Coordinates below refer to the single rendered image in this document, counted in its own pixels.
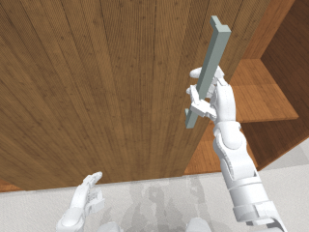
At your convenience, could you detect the left robot thigh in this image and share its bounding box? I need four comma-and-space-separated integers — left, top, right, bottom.
96, 222, 124, 232

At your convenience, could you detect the robot right hand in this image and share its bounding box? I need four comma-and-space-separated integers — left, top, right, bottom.
186, 66, 236, 125

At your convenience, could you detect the handle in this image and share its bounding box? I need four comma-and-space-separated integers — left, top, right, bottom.
184, 15, 232, 129

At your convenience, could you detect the robot right forearm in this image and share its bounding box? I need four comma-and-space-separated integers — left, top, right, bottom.
212, 120, 288, 232

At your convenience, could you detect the right robot thigh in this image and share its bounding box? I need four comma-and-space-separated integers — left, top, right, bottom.
184, 217, 211, 232

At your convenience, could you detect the robot left forearm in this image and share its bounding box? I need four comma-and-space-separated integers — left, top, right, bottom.
55, 207, 86, 232

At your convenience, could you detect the robot thigh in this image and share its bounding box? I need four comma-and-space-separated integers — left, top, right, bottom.
184, 217, 211, 232
96, 222, 124, 232

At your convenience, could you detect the robot left hand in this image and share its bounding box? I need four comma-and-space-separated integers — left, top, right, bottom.
69, 172, 105, 217

